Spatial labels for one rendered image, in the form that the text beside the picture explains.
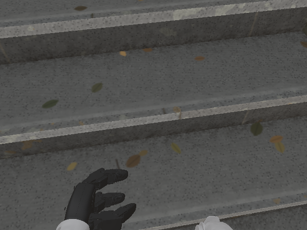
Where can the robot right shin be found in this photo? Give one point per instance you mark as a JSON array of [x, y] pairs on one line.
[[211, 218]]

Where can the robot right thigh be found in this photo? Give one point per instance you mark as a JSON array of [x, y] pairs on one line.
[[213, 225]]

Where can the robot left forearm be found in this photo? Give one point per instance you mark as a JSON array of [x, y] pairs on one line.
[[73, 224]]

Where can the left robot hand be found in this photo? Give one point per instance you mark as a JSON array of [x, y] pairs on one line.
[[87, 205]]

